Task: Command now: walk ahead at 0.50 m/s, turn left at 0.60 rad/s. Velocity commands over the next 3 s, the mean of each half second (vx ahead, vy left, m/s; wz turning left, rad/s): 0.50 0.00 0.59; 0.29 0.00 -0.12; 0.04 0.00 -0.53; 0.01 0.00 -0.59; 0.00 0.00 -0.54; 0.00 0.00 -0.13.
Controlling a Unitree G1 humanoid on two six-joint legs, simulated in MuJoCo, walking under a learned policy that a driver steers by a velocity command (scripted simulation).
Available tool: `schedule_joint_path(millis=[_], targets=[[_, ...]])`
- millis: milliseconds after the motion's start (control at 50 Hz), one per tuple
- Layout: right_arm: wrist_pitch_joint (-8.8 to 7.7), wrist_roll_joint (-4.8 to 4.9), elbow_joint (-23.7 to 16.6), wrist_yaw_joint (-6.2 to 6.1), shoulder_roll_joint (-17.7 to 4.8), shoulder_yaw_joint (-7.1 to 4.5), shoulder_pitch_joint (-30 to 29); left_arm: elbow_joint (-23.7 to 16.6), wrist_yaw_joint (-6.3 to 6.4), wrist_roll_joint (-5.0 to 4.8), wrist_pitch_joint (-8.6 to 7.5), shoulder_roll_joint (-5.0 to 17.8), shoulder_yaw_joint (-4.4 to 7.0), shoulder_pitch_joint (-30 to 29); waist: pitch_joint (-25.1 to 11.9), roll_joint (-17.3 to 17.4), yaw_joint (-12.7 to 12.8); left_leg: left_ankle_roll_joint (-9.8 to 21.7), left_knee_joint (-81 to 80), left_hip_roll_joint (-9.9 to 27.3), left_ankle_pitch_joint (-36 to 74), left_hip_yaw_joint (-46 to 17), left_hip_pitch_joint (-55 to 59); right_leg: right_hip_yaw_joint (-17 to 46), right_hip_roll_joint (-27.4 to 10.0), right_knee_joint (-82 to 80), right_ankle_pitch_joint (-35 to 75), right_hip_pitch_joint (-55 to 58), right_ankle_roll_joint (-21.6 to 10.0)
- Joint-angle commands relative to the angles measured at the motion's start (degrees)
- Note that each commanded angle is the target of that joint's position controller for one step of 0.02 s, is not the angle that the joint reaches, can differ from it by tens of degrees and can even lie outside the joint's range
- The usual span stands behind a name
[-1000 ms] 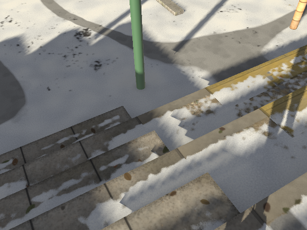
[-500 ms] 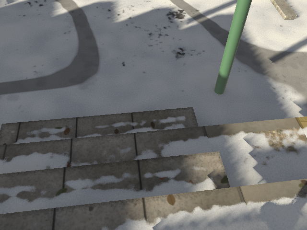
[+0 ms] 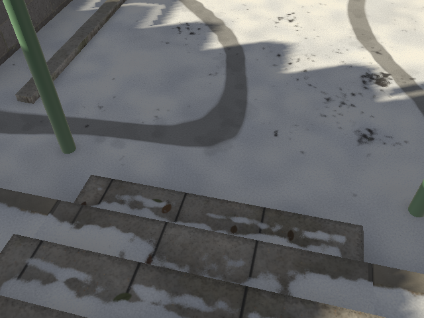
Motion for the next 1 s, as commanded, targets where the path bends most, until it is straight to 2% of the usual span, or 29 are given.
schedule_joint_path(millis=[20,80,120,180,260,320,360,380,400,420,440,460,500,540,580,640,660,680,700,720,780,800,820,840,860,880,920,940,1000], targets=[[-0.29,0.32,-3.27,-0.07,0.36,0.69,-0.04,2.19,1.52,1.09,-1.7,4.14,-0.46,3.27,8.43,-3.67,-2.66,0.62,-5.59,2.88,5.15,-10.53,-18.03,16.83,-22.17,-7.49,48.43,15.28,0.14],[-0.55,1.06,-5.06,0.0,1.8,1.42,-8.56,6.59,3.05,0.71,-1.6,1.95,-1.71,13.89,12.16,-6.0,1.99,0.6,-16.07,1.38,13.67,-7.23,-24.47,13.55,-19.85,-8.09,43.67,25.01,2.16],[-0.53,1.66,-5.91,1.27,1.51,1.71,-10.79,4.79,2.89,1.04,-1.93,0.15,-2.69,9.55,13.21,-5.08,0.24,1.07,-21.4,2.18,20.09,-2.43,-12.12,7.59,-16.09,-10.91,42.65,13.95,2.96],[0.07,0.87,-7.74,2.76,0.06,1.02,-13.14,2.46,2.49,-0.31,-2.45,4.03,-2.49,4.12,13.44,-5.27,-0.52,0.88,-20.29,0.84,22.19,5.44,16.31,-2.06,-11.64,-11.69,36.44,-5.83,3.02],[1.28,-1.24,-7.66,2.31,-1.29,0.76,-18.35,6.58,4.56,-3.17,-1.0,7.68,-0.86,12.66,18.18,-5.6,3.86,-0.14,-38.4,1.27,8.14,7.67,4.9,0.03,-13.83,-5.7,45.19,16.69,3.17],[1.64,-1.87,-4.13,1.01,-0.92,1.02,-16.53,6.5,4.79,-2.94,0.77,7.28,-0.32,13.1,16.5,-5.49,3.51,-0.34,-42.51,-0.03,5.81,10.24,9.67,2.17,-15.86,-0.16,58.63,21.86,2.77],[0.88,-1.35,2.62,-0.5,-5.29,-1.07,-1.42,4.32,2.93,-1.25,2.07,10.56,0.68,8.87,11.29,-4.21,-1.77,-0.51,-38.46,-2.67,2.17,12.56,32.05,2.58,-15.9,12.59,63.58,12.86,4.39],[0.13,-0.65,8.68,-1.56,-8.81,-3.21,15.48,1.94,0.87,0.01,2.6,12.24,0.9,2.82,7.32,-1.27,-9.19,1.14,-40.8,-4.33,14.06,14.12,56.64,-0.01,-12.87,26.17,58.73,-1.39,7.32],[0.49,-2.61,17.23,-1.62,-8.08,-3.05,36.29,1.55,-2.8,0.21,2.66,6.73,0.14,4.64,-7.55,8.47,-13.66,11.47,-24.54,3.95,34.59,4.77,99.98,2.89,-5.87,56.58,2.95,-32.25,11.23],[1.52,-1.23,18.1,-2.29,-14.63,-5.3,42.72,-3.34,-6.29,-0.98,1.92,4.88,-1.04,4.06,-28.71,4.83,-15.1,22.17,-18.98,14.37,51.58,-15.32,118.07,14.16,-2.72,73.2,-17.04,-40.36,11.65],[0.07,-1.38,18.26,-3.38,-13.89,-5.82,42.32,-11.11,-5.56,-4.28,-1.15,6.33,-0.65,-15.12,-15.6,1.83,-21.5,24.27,-23.64,17.11,37.25,-22.82,113.45,19.17,-1.58,77.54,-20.36,-61.81,14.6],[-0.97,0.14,16.16,-3.97,-9.95,-5.08,35.11,-14.91,-3.62,-5.95,-3.08,7.52,-0.67,-24.14,-6.73,-3.59,-20.31,22.65,-28.03,17.3,24.43,-21.66,96.79,22.31,-4.74,69.98,-20.35,-64.92,14.2],[0.2,-0.9,10.93,-2.57,0.17,-1.39,18.15,-14.33,-1.38,-4.03,-1.41,10.27,0.45,-19.98,4.09,-8.91,-6.38,19.8,-36.88,16.1,17.34,-17.99,53.42,22.82,-10.69,54.92,-14.4,-44.09,6.54],[-1.19,1.24,3.11,-1.97,0.93,0.52,1.51,-9.68,-0.16,-3.79,0.96,5.42,-0.1,-10.98,14.1,-1.26,3.86,15.58,-45.35,9.74,9.16,-6.1,8.0,20.85,-11.19,28.07,3.71,-15.91,4.46],[-1.73,-1.67,3.56,-0.69,-5.53,-1.18,6.51,-6.71,-2.86,-2.35,2.26,0.81,-2.05,-0.53,9.65,0.48,6.72,13.37,-39.85,4.0,2.11,-1.74,-3.53,15.51,-7.24,33.88,24.9,-2.25,4.12],[-3.43,-2.24,1.69,-3.59,-0.85,0.39,8.39,-9.86,-2.74,-3.9,1.03,2.52,-1.78,-13.05,6.94,-1.4,0.05,5.59,-30.11,-2.55,-19.55,4.48,0.39,18.25,-7.09,8.93,55.83,-1.22,4.09],[-1.9,8.4,5.65,-5.9,-3.2,-0.97,10.59,-12.55,-0.47,-8.8,2.96,6.21,0.48,-17.01,3.38,4.02,2.55,4.43,-30.16,-1.14,-14.22,2.41,10.64,13.92,-2.07,9.19,58.37,-1.13,4.15],[-0.72,8.55,5.33,-6.95,-2.23,-0.36,13.52,-14.56,0.74,-8.9,3.88,7.77,0.43,-22.46,5.28,4.0,-1.93,3.43,-25.98,-0.02,-13.57,1.81,14.86,15.47,-2.96,6.59,53.52,-4.24,4.61],[-2.0,-2.18,4.78,-5.15,2.02,1.97,17.58,-13.48,-1.61,-3.27,3.04,8.44,-0.15,-26.98,16.48,-2.95,-4.28,2.21,-20.39,5.83,-17.19,-3.17,18.23,21.78,-10.64,-3.75,49.59,-15.16,4.33],[-1.28,-3.08,5.89,-4.59,-0.42,0.79,21.22,-13.65,-2.1,-2.49,2.58,8.14,0.38,-26.89,13.83,0.68,-5.57,3.73,-18.38,6.82,-14.86,-3.7,23.58,16.97,-7.17,-2.96,48.76,-14.41,4.4],[1.1,-1.87,6.22,-2.24,-3.95,0.53,20.08,-6.76,-1.31,-3.32,1.53,12.03,3.67,-10.69,9.24,-2.91,1.17,-0.22,-2.31,5.24,-1.58,-0.05,27.6,12.67,-3.62,-12.55,50.68,4.6,0.87],[1.58,-2.52,5.04,0.05,-4.13,0.63,16.89,-1.61,-0.57,-4.23,0.91,16.56,5.98,5.05,0.74,-9.24,8.2,-4.22,16.69,1.09,-2.83,2.98,23.6,14.55,-6.22,-10.8,64.03,20.76,-5.56],[2.03,-2.01,5.45,1.8,4.99,1.62,30.98,-3.86,-0.97,-4.86,1.68,21.22,5.9,6.72,-19.61,-26.43,0.74,-11.61,47.22,-7.55,-54.92,9.73,8.39,33.27,-20.55,4.05,106.4,47.26,-24.89],[2.42,0.0,0.78,1.45,-2.5,0.13,22.41,-5.75,-2.7,-3.89,1.68,20.27,6.18,3.57,-20.24,-15.62,4.78,-12.95,59.66,-7.98,-56.6,4.48,-4.78,44.77,-22.97,4.86,109.9,48.36,-27.1],[2.19,1.96,-5.39,-0.07,-5.46,-0.84,9.66,-8.25,-2.32,-3.45,1.21,19.18,6.42,-2.04,-11.7,-8.51,5.56,-12.75,58.64,-5.61,-55.95,4.36,-15.01,43.81,-23.94,3.12,96.7,40.16,-24.43],[1.58,2.93,-10.38,-2.64,-5.98,-0.82,5.21,-11.86,-2.12,-5.24,0.96,17.37,5.61,-9.54,-11.08,-6.22,2.82,-11.42,56.17,-2.57,-52.4,0.91,-15.51,49.1,-27.16,0.46,75.94,28.63,-25.39],[2.19,0.39,-8.48,-5.97,-1.45,0.71,8.55,-12.91,-2.6,-4.08,1.58,8.69,1.99,-16.71,3.35,1.46,-5.94,-7.89,42.6,3.62,-40.76,-3.53,1.64,42.4,-23.57,-8.72,58.08,-10.71,-20.09],[2.34,-0.15,-8.55,-6.34,2.12,1.57,11.99,-14.29,-2.18,-4.11,1.45,9.29,2.23,-17.6,5.9,-3.06,-8.37,-7.95,39.21,3.2,-37.99,-0.58,8.09,39.4,-18.4,-11.27,55.97,-20.87,-19.91],[1.65,-0.7,-10.85,-5.78,1.14,1.67,9.04,-16.14,0.3,-4.35,-1.0,10.69,2.28,-13.67,0.33,-3.21,-5.17,-10.26,28.77,1.26,-19.93,3.71,9.34,32.83,-7.77,-8.6,57.61,-20.44,-14.74]])
Next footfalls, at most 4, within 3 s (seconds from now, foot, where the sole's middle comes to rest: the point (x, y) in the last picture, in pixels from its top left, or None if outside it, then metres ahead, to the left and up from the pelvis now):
0.38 left None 0.37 0.16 -0.90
0.80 right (221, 308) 0.71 0.04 -1.04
1.34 left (173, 308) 0.71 0.22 -1.04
1.92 right None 0.65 -0.03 -1.04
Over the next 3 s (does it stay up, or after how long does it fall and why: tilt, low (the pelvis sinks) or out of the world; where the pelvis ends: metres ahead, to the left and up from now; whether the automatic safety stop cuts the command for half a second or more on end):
stays up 0.68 0.11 -0.28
